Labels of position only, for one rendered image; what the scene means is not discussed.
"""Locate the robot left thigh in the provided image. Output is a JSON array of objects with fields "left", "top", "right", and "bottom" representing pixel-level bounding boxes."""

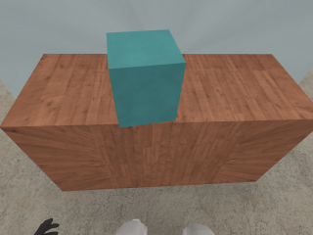
[{"left": 114, "top": 220, "right": 148, "bottom": 235}]

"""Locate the pedestal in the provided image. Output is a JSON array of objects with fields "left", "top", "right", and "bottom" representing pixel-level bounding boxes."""
[{"left": 0, "top": 54, "right": 313, "bottom": 192}]

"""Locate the robot right thigh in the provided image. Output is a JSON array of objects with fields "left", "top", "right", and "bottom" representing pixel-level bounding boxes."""
[{"left": 182, "top": 223, "right": 215, "bottom": 235}]

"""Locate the robot left hand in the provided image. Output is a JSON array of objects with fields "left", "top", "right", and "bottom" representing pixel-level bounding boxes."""
[{"left": 34, "top": 218, "right": 60, "bottom": 235}]

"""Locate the robot thigh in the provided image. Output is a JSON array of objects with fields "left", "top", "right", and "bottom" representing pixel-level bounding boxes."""
[
  {"left": 182, "top": 223, "right": 215, "bottom": 235},
  {"left": 114, "top": 220, "right": 148, "bottom": 235}
]

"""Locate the carton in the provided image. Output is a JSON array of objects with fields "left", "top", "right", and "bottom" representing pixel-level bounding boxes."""
[{"left": 106, "top": 29, "right": 186, "bottom": 128}]

